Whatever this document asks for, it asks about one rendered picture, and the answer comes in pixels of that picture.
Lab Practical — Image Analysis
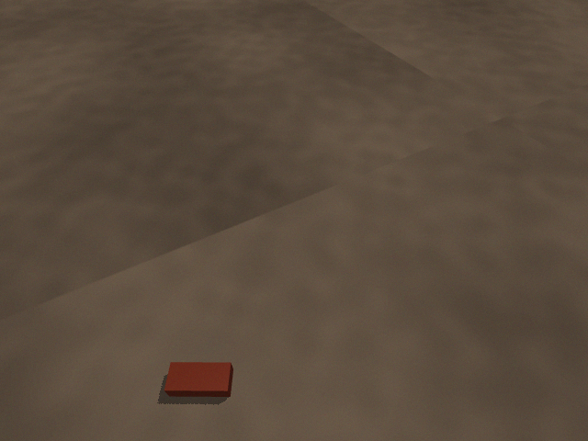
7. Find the carton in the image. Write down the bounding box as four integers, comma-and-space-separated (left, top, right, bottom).
164, 362, 233, 397

